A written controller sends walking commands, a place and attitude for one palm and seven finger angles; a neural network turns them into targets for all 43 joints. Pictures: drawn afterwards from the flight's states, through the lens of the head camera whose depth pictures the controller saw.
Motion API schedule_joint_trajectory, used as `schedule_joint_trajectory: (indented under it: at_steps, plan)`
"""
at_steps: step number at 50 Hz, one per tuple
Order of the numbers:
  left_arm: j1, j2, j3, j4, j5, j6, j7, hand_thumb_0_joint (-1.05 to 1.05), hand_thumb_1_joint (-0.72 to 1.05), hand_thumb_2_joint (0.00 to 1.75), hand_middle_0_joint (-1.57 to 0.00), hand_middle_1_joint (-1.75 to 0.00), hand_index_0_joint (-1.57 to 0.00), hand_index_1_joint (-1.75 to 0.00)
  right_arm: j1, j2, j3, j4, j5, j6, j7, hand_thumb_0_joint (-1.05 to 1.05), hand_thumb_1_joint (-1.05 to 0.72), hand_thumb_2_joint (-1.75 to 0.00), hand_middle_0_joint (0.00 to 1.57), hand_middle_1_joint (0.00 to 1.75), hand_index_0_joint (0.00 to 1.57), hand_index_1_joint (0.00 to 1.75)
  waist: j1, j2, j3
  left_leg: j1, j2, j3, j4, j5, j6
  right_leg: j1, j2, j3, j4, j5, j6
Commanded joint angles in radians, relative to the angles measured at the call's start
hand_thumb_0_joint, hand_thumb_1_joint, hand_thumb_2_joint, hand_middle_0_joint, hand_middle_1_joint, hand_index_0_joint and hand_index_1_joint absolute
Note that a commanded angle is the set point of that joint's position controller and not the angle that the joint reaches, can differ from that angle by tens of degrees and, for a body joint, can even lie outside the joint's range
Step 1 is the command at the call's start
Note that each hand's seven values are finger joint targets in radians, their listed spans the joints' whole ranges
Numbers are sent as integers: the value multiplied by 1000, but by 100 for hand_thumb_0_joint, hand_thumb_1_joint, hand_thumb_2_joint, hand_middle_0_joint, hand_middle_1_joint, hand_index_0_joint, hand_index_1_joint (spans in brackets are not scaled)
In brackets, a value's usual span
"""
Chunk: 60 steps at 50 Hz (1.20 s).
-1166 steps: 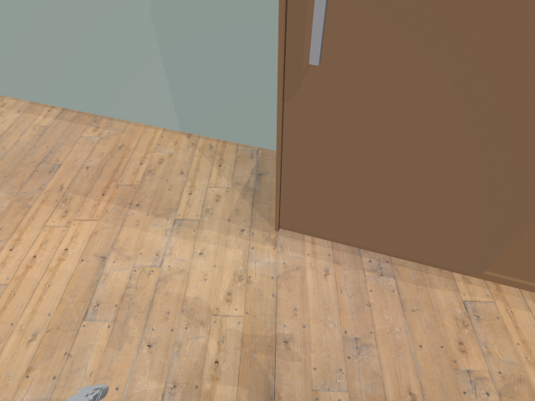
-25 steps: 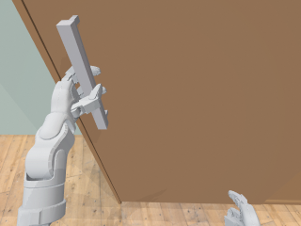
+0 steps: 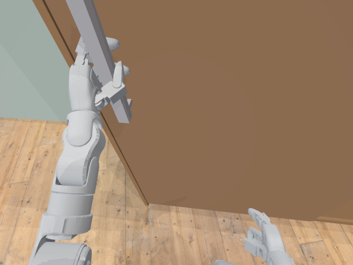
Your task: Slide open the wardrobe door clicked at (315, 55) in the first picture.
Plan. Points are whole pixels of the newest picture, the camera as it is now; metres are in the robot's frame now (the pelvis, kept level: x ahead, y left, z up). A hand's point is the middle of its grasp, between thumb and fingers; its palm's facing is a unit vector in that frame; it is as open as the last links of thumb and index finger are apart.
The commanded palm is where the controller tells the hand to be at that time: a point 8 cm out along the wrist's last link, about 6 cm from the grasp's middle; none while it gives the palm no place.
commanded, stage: step sideways, sliding the door along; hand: left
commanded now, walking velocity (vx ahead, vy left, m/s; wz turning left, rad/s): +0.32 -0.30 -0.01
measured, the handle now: (109, 60) +0.42 +0.17 +0.23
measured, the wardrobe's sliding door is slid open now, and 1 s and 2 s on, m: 0.00 0.11 0.31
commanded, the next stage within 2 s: none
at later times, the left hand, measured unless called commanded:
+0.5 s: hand (132, 85) +0.38 +0.12 +0.21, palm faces +0.22 -0.97 -0.06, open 6.7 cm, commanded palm +0.35 +0.11 +0.21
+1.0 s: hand (177, 86) +0.38 +0.04 +0.21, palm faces +0.27 -0.96 -0.03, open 6.9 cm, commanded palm +0.35 +0.02 +0.20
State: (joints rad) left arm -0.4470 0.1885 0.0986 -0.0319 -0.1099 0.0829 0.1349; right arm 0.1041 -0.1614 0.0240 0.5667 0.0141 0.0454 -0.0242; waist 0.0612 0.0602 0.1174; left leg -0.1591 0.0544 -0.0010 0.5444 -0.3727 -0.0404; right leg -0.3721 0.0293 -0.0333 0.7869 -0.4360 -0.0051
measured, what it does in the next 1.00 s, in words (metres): steps to the right: right foot, then left foot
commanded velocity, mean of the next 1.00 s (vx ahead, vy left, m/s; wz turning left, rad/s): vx -0.06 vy -0.29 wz -0.13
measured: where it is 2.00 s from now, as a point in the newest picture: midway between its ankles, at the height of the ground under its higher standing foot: outside the picture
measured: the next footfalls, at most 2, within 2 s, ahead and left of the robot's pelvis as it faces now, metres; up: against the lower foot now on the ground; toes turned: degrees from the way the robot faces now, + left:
right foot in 0.06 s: +0.10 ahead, -0.10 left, +0.00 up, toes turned -2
left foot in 0.28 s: +0.05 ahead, +0.09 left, +0.00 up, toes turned +9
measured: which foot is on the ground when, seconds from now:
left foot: down 0.00-0.06, up 0.08-0.26, down 0.28-0.68, up 0.70-0.84, down 0.86-1.00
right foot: up 0.00-0.04, down 0.06-0.26, up 0.28-0.66, down 0.68-0.86, up 0.88-1.00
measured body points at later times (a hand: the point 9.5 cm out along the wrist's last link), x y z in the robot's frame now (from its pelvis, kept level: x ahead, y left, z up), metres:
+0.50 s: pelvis +0.03 -0.06 +0.01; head +0.12 -0.03 +0.45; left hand +0.36 +0.18 +0.21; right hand +0.26 -0.23 -0.09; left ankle +0.01 +0.09 -0.73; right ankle +0.08 -0.25 -0.64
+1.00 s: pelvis +0.06 -0.14 +0.01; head +0.16 -0.11 +0.45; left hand +0.36 +0.09 +0.21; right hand +0.28 -0.35 -0.09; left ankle +0.04 -0.03 -0.73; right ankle +0.08 -0.30 -0.63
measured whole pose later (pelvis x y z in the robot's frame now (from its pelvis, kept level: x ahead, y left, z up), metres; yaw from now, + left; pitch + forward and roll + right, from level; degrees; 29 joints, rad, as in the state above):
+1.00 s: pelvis +0.06 -0.14 +0.01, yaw +4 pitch -1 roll -5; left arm -0.27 0.14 0.06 -0.36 -0.02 -0.07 0.13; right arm 0.12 -0.22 -0.06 0.56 0.04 -0.05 0.05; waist 0.10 0.06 0.26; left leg -0.23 0.17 0.10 0.59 -0.33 -0.02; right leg -0.54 -0.02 -0.06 1.20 -0.48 0.03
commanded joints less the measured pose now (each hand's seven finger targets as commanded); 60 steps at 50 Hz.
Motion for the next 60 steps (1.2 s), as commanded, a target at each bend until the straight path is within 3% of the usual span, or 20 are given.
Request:
schedule_joint_trajectory:
  at_steps: [1, 2, 3, 5, 11, 12, 13, 14, 16, 21, 30, 32, 34, 35, 37, 39, 41, 43, 52, 60]
  plan:
    - [-537, 35, -151, -308, 23, -183, -68, 0, 90, 90, -45, -140, -45, -140, -117, -143, -52, -139, 12, -54, -28, 0, -90, -90, 20, 30, 20, 30, -77, 82, -405, 50, 215, -40, 79, 538, 170, 251, -18, -42, -202, 202, -6]
    - [-529, 33, -157, -297, 31, -177, -70, 0, 90, 90, -45, -140, -45, -140, -139, -134, -48, -140, 24, -57, -36, 0, -90, -90, 20, 30, 20, 30, -57, -54, -402, -113, 124, 45, 265, 315, 127, 385, -88, 32, -277, 285, -30]
    - [-533, 50, -150, -301, 42, -173, -67, 0, 90, 90, -45, -140, -45, -140, -157, -109, -43, -143, 24, -61, -47, 0, -90, -90, 20, 30, 20, 30, -48, -323, -384, -275, -32, 84, 475, -60, 72, 408, -264, 330, -430, 304, -102]
    - [-494, -7, -184, -253, 28, -169, -72, 0, 90, 90, -45, -140, -45, -140, -154, -111, -57, -114, 14, -92, -56, 0, -90, -90, 20, 30, 20, 30, -27, -297, -265, -337, -57, -65, 687, -268, 54, 235, -374, 535, -538, 99, -216]
    - [-594, -83, -273, -326, 55, -273, -70, 0, 90, 90, -45, -140, -45, -140, -75, -106, -56, -59, 6, -115, -42, 0, -90, -90, 20, 30, 20, 30, -113, -129, -412, 120, 11, 43, -8, 101, 59, 108, -209, 97, -192, 474, -122]
    - [-603, -88, -286, -348, 45, -290, -72, 0, 90, 90, -45, -140, -45, -140, -77, -139, -74, -71, 0, -117, -39, 0, -90, -90, 20, 30, 20, 30, -119, 26, -420, 310, 181, -132, -141, 199, 119, -109, -142, 27, -10, 302, -64]
    - [-610, -131, -330, -372, 33, -295, -79, 0, 90, 90, -45, -140, -45, -140, -77, -170, -86, -95, 4, -120, -23, 0, -90, -90, 20, 30, 20, 30, -100, 244, -451, 406, 489, -520, -205, 401, 248, -296, -52, 28, 263, -57, -9]
    - [-596, -135, -331, -299, 33, -289, -81, 0, 90, 90, -45, -140, -45, -140, -96, -178, -95, -123, 25, -103, -7, 0, -90, -90, 20, 30, 20, 30, -91, 173, -418, 361, 570, -594, -208, 437, 318, -312, -74, 134, 452, -55, -21]
    - [-692, -84, -308, -449, 43, -311, -99, 0, 90, 90, -45, -140, -45, -140, -110, -155, -93, -88, 14, -110, 13, 0, -90, -90, 20, 30, 20, 30, -102, 0, -366, 312, 512, -440, -141, 558, 300, -372, -120, 148, 503, -20, -1]
    - [-544, -132, -342, -437, 59, -274, -117, 0, 90, 90, -45, -140, -45, -140, -46, -177, -109, -100, 19, -122, 38, 0, -90, -90, 20, 30, 20, 30, -94, 135, -383, 385, 326, -41, -69, 917, 157, -307, -84, -6, 311, 71, 40]
    - [-337, -34, -256, -502, 41, -262, -96, 0, 90, 90, -45, -140, -45, -140, -69, -141, -79, -175, 32, -178, 41, 0, -90, -90, 20, 30, 20, 30, -100, 312, -379, 361, 307, 82, 6, 1018, 80, 20, -9, -109, -151, 157, 53]
    - [-301, 5, -227, -533, 49, -272, -89, 0, 90, 90, -45, -140, -45, -140, -79, -135, -74, -176, 44, -182, 43, 0, -90, -90, 20, 30, 20, 30, -81, 190, -389, 253, 257, 69, 139, 845, 66, 207, -17, -96, -345, 395, 44]
    - [-234, 90, -180, -548, 69, -265, -72, 0, 90, 90, -45, -140, -45, -140, -103, -87, -54, -169, 53, -184, 23, 0, -90, -90, 20, 30, 20, 30, -85, -171, -389, -131, 64, 121, 370, 44, 19, 457, -273, 114, -320, 1275, -54]
    - [-183, 107, -162, -585, 67, -265, -65, 0, 90, 90, -45, -140, -45, -140, -122, -75, -37, -162, 32, -199, 15, 0, -90, -90, 20, 30, 20, 30, -64, -206, -347, -214, 1, 88, 445, -258, -8, 385, -348, 148, -305, 1479, -72]
    - [-164, 104, -132, -704, 59, -276, -59, 0, 90, 90, -45, -140, -45, -140, -100, -100, -65, -140, 35, -204, -1, 0, -90, -90, 20, 30, 20, 30, -47, -471, -418, -291, -9, 16, 542, -334, 1, 490, -362, 213, -224, 1553, -146]
    - [-177, 59, -149, -756, 47, -301, -42, 0, 90, 90, -45, -140, -45, -140, -113, -89, -48, -110, 38, -195, -2, 0, -90, -90, 20, 30, 20, 30, -80, -356, -444, -247, 23, 22, 276, -221, 4, 511, -341, 146, -155, 1479, -147]
    - [-182, 30, -186, -768, 48, -338, -50, 0, 90, 90, -45, -140, -45, -140, -99, -111, -68, -115, 29, -161, -1, 0, -90, -90, 20, 30, 20, 30, -119, -226, -488, 107, 98, 58, -50, 321, 6, 269, -243, 17, -41, 1080, -63]
    - [-173, -40, -249, -733, 56, -338, -82, 0, 90, 90, -45, -140, -45, -140, -100, -199, -131, -173, 20, -155, 38, 0, -90, -90, 20, 30, 20, 30, -70, 113, -547, 417, 533, -289, -78, 1243, 220, -150, -79, 34, 300, -169, 27]
    - [-171, -109, -334, -681, 81, -279, -103, 0, 90, 90, -45, -140, -45, -140, -42, -173, -109, -187, 15, -178, 70, 0, -90, -90, 20, 30, 20, 30, -83, 210, -379, 344, 341, 66, -93, 997, 119, -206, -57, -46, 310, 67, 59]
    - [-105, -65, -298, -663, 66, -283, -78, 0, 90, 90, -45, -140, -45, -140, -44, -140, -81, -192, 20, -218, 57, 0, -90, -90, 20, 30, 20, 30, -93, 309, -336, 303, 355, 99, -62, 973, 96, 21, -9, -77, -112, 115, 51]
